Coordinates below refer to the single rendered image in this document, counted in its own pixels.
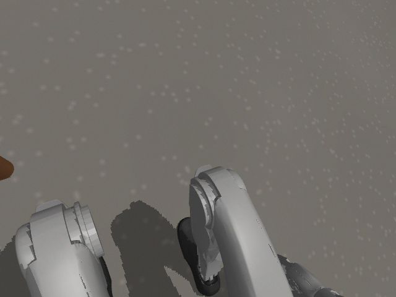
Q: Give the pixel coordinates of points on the left robot foot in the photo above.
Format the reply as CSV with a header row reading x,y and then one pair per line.
x,y
107,275

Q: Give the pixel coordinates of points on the right robot foot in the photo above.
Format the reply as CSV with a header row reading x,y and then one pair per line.
x,y
189,250

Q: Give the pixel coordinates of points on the can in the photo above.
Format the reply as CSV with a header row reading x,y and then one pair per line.
x,y
6,168

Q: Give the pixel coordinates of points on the right robot hand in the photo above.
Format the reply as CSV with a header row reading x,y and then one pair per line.
x,y
303,282

